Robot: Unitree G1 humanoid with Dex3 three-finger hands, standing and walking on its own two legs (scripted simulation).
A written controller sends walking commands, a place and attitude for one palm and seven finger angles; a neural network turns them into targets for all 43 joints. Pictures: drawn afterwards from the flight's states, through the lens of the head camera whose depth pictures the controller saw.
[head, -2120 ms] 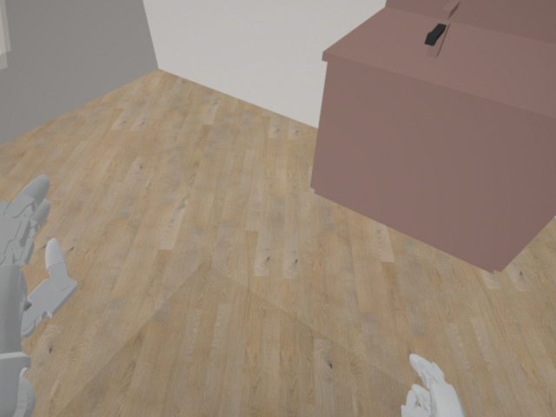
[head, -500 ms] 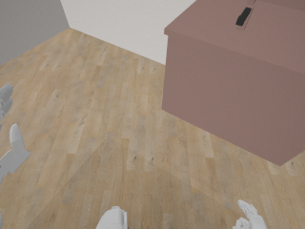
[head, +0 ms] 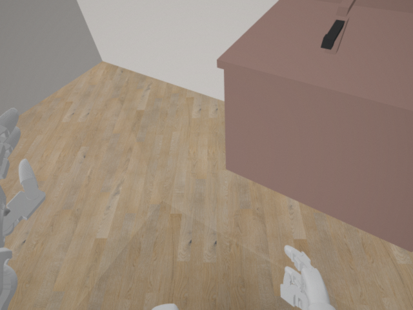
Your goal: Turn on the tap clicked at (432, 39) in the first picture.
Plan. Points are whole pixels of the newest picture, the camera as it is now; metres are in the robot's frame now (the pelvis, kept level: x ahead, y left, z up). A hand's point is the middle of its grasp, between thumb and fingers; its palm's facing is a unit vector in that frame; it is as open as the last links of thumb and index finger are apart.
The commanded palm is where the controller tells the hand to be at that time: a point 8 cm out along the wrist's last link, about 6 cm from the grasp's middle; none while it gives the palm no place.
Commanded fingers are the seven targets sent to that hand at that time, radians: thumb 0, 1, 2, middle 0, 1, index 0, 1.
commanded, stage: turn to face it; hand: left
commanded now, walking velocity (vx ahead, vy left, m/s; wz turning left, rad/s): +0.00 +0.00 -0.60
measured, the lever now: (328, 41) +0.79 -0.25 +0.11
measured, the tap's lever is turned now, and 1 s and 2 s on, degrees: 0 0 0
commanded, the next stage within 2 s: take the last steps up to it in 1.24 s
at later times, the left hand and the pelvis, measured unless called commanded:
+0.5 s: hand (104, 167) +0.27 +0.18 +0.19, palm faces +0.17 -0.89 -0.42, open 7.4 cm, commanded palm +0.23 +0.23 +0.20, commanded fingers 0.00 0.90 0.90 -0.20 -0.30 -0.20 -0.30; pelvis +0.00 +0.01 +0.01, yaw -17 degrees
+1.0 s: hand (172, 186) +0.24 +0.07 +0.20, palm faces -0.15 -0.85 -0.51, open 7.4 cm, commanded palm +0.22 +0.14 +0.20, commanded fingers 0.00 0.90 0.90 -0.20 -0.30 -0.20 -0.30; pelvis -0.07 +0.00 +0.01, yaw -34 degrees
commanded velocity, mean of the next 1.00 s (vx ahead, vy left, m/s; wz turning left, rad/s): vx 0.00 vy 0.00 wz -0.55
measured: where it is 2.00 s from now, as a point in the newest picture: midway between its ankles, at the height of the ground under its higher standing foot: outside the picture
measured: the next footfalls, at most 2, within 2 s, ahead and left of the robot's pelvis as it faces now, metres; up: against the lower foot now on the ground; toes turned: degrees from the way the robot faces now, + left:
left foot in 0.44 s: +0.07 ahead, +0.14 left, +0.00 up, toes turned -10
right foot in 0.70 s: +0.00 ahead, -0.13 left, +0.00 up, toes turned -30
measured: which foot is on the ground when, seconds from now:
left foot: up 0.00-0.42, down 0.44-0.72, up 0.74-1.00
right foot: down 0.00-0.46, up 0.48-0.68, down 0.70-1.00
